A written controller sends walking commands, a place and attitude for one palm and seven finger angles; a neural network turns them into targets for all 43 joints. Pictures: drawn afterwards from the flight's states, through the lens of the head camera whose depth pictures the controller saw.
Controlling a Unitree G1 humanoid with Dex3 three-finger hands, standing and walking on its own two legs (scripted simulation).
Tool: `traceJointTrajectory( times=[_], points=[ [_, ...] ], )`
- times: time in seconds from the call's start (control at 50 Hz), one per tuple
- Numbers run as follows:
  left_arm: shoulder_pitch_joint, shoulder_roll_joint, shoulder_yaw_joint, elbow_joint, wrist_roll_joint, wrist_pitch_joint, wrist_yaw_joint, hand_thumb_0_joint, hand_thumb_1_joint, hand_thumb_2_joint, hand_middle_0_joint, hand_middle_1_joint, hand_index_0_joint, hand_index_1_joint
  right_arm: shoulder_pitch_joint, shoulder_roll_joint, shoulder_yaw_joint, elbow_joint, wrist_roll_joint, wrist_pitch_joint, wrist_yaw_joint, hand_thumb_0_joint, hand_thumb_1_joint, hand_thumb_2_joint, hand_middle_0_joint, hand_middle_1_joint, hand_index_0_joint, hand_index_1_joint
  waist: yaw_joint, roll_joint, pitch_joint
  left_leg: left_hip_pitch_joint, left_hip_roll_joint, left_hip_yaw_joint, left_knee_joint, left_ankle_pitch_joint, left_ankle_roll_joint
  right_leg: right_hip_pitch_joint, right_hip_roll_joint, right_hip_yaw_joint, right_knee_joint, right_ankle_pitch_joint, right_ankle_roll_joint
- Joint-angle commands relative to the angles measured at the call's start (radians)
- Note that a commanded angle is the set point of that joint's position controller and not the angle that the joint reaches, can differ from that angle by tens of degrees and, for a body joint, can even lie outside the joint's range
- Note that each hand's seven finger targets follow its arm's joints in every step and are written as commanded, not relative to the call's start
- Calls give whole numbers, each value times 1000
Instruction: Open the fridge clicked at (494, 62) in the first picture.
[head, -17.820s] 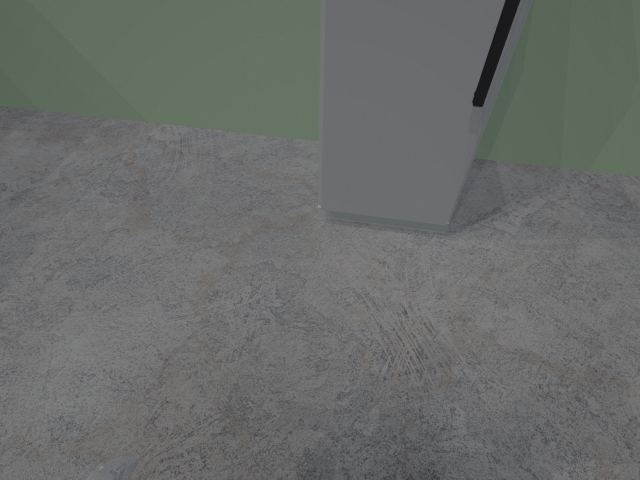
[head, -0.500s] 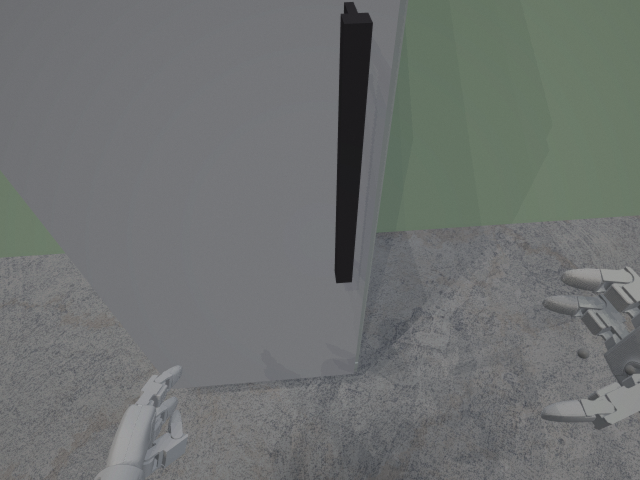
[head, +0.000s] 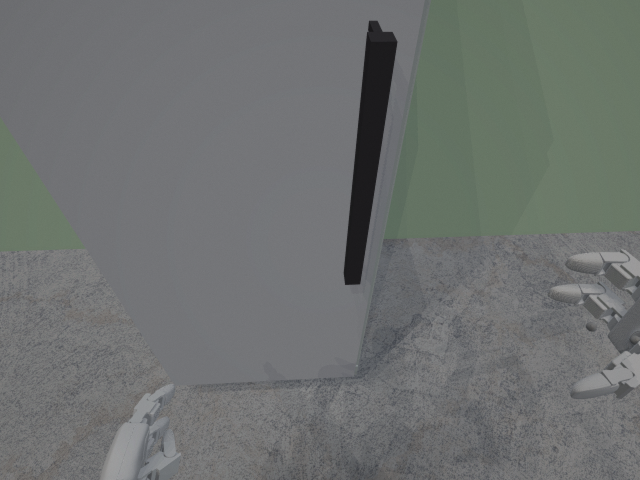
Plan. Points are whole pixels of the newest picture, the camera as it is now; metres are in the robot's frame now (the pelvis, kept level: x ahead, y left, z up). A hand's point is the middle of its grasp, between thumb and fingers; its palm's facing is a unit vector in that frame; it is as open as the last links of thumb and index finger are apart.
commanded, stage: raise the hand to about handle height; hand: right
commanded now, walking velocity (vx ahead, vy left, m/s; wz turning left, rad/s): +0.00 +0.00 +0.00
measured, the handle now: (360, 180) +0.50 -0.03 +0.12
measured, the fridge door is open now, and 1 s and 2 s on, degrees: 0 0 0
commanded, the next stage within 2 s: move the hooked fingers beside the handle in 0.34 s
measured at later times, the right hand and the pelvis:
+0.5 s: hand (576, 315) +0.29 -0.26 +0.12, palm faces -0.03 +1.00 -0.06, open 14.0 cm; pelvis +0.01 +0.01 +0.00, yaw +0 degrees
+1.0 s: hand (518, 281) +0.33 -0.21 +0.11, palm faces -0.08 +1.00 -0.03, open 14.0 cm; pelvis +0.02 +0.01 +0.00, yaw +0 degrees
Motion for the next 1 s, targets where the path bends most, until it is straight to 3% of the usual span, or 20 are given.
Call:
traceJointTrajectory(
  times=[0.0, 0.04, 0.06, 0.14, 0.26, 0.28, 0.36, 0.4, 0.44, 0.48, 0.54, 0.62, 0.64, 0.68, 0.74, 0.76, 0.82, 0.86, 0.94, 0.98],
  points=[
    [-114, 127, 62, -167, 1, -76, 6, 0, 900, 900, -200, -300, -200, -300, -221, -277, -138, -276, 42, -122, -24, 0, 500, -300, 300, 1200, 300, 1200, -18, -49, -189, -64, 9, -29, -95, 64, 18, 219, -98, 180, -148, 45, 83],
    [-110, 126, 62, -159, 3, -80, 7, 0, 900, 900, -200, -300, -200, -300, -218, -284, -157, -272, 41, -133, -39, 0, 500, -300, 300, 1200, 300, 1200, -20, -82, -175, -64, 12, -24, -94, 70, 18, 221, -99, 179, -155, 49, 89],
    [-105, 127, 63, -150, 5, -75, 7, 0, 900, 900, -200, -300, -200, -300, -211, -296, -165, -256, 35, -130, -46, 0, 500, -300, 300, 1200, 300, 1200, -23, -61, -154, -50, 11, -30, -107, 72, 21, 197, -97, 165, -152, 54, 84],
    [-98, 125, 64, -147, -1, -71, 12, 0, 900, 900, -200, -300, -200, -300, -205, -243, -111, -227, 26, -106, -36, 0, 500, -300, 300, 1200, 300, 1200, -7, -113, -146, -59, 16, -32, -110, 99, 18, 210, -90, 147, -140, 95, 80],
    [-97, 131, 66, -147, -1, -63, 11, 0, 900, 900, -200, -300, -200, -300, -224, -234, -92, -215, 37, -100, -5, 0, 500, -300, 300, 1200, 300, 1200, -1, -23, -174, -33, 14, -47, -114, 140, 13, 195, -86, 130, -105, 146, 68],
    [-102, 132, 64, -149, -2, -62, 11, 0, 900, 900, -200, -300, -200, -300, -234, -237, -92, -225, 40, -105, -2, 0, 500, -300, 300, 1200, 300, 1200, -1, -51, -179, -33, 13, -47, -111, 144, 13, 197, -82, 130, -106, 150, 69],
    [-102, 129, 65, -149, 0, -59, 9, 0, 900, 900, -200, -300, -200, -300, -229, -264, -123, -220, 42, -119, -7, 0, 500, -300, 300, 1200, 300, 1200, -11, -27, -190, -20, 12, -44, -105, 167, 14, 197, -82, 127, -99, 179, 70],
    [-106, 125, 64, -156, -1, -58, 9, 0, 900, 900, -200, -300, -200, -300, -226, -258, -122, -226, 40, -118, -9, 0, 500, -300, 300, 1200, 300, 1200, -11, -64, -198, -30, 12, -38, -98, 178, 15, 216, -82, 130, -105, 191, 73],
    [-106, 123, 64, -155, -3, -56, 10, 0, 900, 900, -200, -300, -200, -300, -233, -228, -95, -230, 42, -115, -9, 0, 500, -300, 300, 1200, 300, 1200, -4, -68, -196, -40, 14, -36, -97, 182, 13, 223, -82, 128, -103, 195, 74],
    [-99, 126, 64, -150, -3, -50, 9, 0, 900, 900, -200, -300, -200, -300, -236, -206, -76, -197, 42, -103, -9, 0, 500, -300, 300, 1200, 300, 1200, 3, -23, -184, -41, 13, -40, -99, 196, 10, 205, -82, 123, -96, 197, 71],
    [-103, 124, 66, -153, -4, -50, 11, 0, 900, 900, -200, -300, -200, -300, -258, -184, -49, -211, 39, -100, -14, 0, 500, -300, 300, 1200, 300, 1200, 3, -49, -193, -58, 16, -34, -94, 178, 11, 220, -83, 132, -99, 189, 74],
    [-101, 122, 66, -151, -4, -42, 12, 0, 900, 900, -200, -300, -200, -300, -318, -153, -1, -237, 23, -100, -39, 0, 500, -300, 300, 1200, 300, 1200, 14, -33, -200, -74, 15, -28, -90, 163, 12, 237, -88, 144, -106, 184, 79],
    [-102, 122, 66, -150, -4, -42, 12, 0, 900, 900, -200, -300, -200, -300, -315, -156, -4, -238, 18, -101, -50, 0, 500, -300, 300, 1200, 300, 1200, 8, -55, -195, -83, 16, -27, -90, 140, 13, 239, -91, 146, -112, 165, 81],
    [-101, 121, 67, -150, -1, -36, 11, 0, 900, 900, -200, -300, -200, -300, -325, -173, -22, -244, 10, -105, -75, 0, 500, -300, 300, 1200, 300, 1200, 1, -32, -203, -65, 16, -29, -93, 144, 16, 235, -91, 144, -117, 170, 81],
    [-102, 114, 64, -149, 0, -31, 12, 0, 900, 900, -200, -300, -200, -300, -339, -132, 18, -255, -4, -109, -106, 0, 500, -300, 300, 1200, 300, 1200, 5, -45, -206, -84, 19, -21, -86, 130, 14, 262, -98, 158, -133, 170, 93],
    [-95, 115, 65, -143, 3, -26, 11, 0, 900, 900, -200, -300, -200, -300, -340, -147, 2, -245, -7, -109, -118, 0, 500, -300, 300, 1200, 300, 1200, -1, -20, -214, -67, 17, -22, -90, 139, 16, 251, -98, 153, -130, 177, 90],
    [-95, 112, 64, -144, 2, -13, 8, 0, 900, 900, -200, -300, -200, -300, -331, -128, 15, -226, -18, -104, -135, 0, 500, -300, 300, 1200, 300, 1200, -2, -44, -209, -69, 20, -20, -87, 138, 17, 257, -98, 153, -140, 185, 99],
    [-90, 113, 67, -140, 3, -5, 7, 0, 900, 900, -200, -300, -200, -300, -333, -129, 16, -205, -22, -98, -144, 0, 500, -300, 300, 1200, 300, 1200, -2, -12, -212, -55, 19, -24, -94, 156, 16, 245, -98, 140, -130, 203, 94],
    [-92, 110, 67, -141, 1, -2, 3, 0, 900, 900, -200, -300, -200, -300, -374, -76, 76, -236, -27, -104, -155, 0, 500, -300, 300, 1200, 300, 1200, 7, -59, -224, -86, 20, -19, -84, 145, 15, 290, -106, 161, -137, 219, 110],
    [-83, 114, 68, -131, 2, 4, 3, 0, 900, 900, -200, -300, -200, -300, -391, -62, 90, -207, -28, -102, -165, 0, 500, -300, 300, 1200, 300, 1200, 16, -1, -207, -80, 17, -21, -92, 155, 13, 265, -105, 152, -134, 213, 102]
  ],
)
